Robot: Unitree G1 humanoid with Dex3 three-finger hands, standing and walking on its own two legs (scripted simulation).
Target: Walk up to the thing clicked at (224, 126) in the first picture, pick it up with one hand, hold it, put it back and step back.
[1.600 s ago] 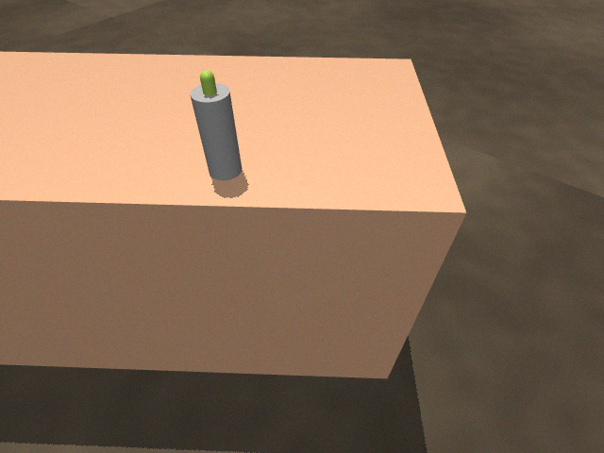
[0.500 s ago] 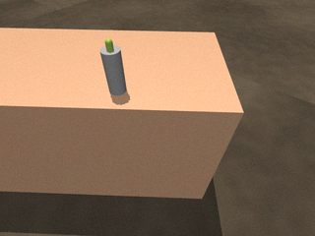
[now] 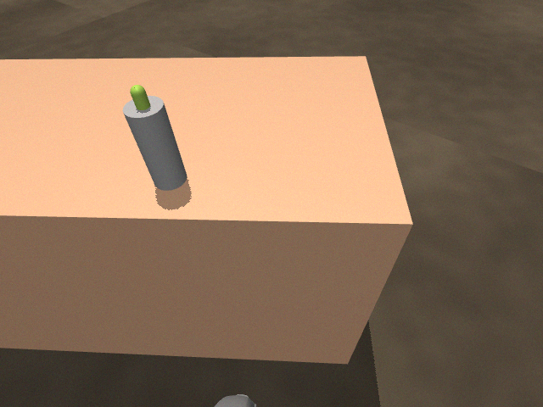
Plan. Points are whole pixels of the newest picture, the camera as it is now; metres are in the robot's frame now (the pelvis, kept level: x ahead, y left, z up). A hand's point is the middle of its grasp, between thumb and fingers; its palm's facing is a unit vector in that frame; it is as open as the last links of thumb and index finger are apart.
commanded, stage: walk up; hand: left
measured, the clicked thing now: (155, 138) +0.52 +0.23 +0.13
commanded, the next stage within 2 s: stand in 1.52 s
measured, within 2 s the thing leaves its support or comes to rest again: neither
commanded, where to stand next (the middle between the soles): +0.11 +0.03 m, yaw -1 degrees
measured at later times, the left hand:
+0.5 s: hand out of the picture +0.14 +0.29 -0.16, palm faces -0.04 -0.92 -0.39, open 7.3 cm
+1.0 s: hand (132, 391) +0.18 +0.27 -0.15, palm faces -0.09 -0.94 -0.34, open 7.3 cm
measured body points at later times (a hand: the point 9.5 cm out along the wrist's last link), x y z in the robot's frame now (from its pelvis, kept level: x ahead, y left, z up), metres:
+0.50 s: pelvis +0.07 +0.02 -0.02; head +0.10 +0.02 +0.43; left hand +0.14 +0.33 -0.13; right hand +0.21 -0.28 -0.13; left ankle +0.14 +0.14 -0.73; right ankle +0.06 -0.11 -0.73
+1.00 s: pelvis +0.07 +0.02 +0.01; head +0.09 +0.03 +0.46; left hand +0.19 +0.32 -0.12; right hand +0.15 -0.28 -0.12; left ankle +0.14 +0.14 -0.73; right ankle +0.06 -0.11 -0.73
